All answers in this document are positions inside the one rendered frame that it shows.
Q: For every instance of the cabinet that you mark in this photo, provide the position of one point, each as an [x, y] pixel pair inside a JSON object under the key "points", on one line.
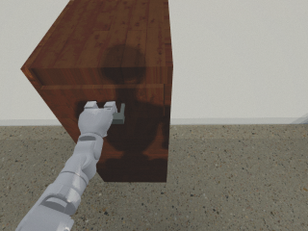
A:
{"points": [[112, 42]]}

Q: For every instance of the robot left hand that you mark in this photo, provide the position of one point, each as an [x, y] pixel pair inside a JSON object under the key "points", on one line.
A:
{"points": [[96, 120]]}

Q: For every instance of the drawer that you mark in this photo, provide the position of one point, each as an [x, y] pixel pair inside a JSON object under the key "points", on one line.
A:
{"points": [[141, 100]]}

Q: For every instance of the handle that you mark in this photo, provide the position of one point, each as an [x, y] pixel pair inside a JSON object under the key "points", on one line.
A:
{"points": [[119, 118]]}

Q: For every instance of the robot left forearm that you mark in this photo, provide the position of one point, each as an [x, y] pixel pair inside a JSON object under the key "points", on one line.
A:
{"points": [[64, 195]]}

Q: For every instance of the left robot upper arm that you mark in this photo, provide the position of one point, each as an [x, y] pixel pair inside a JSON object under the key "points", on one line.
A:
{"points": [[47, 219]]}

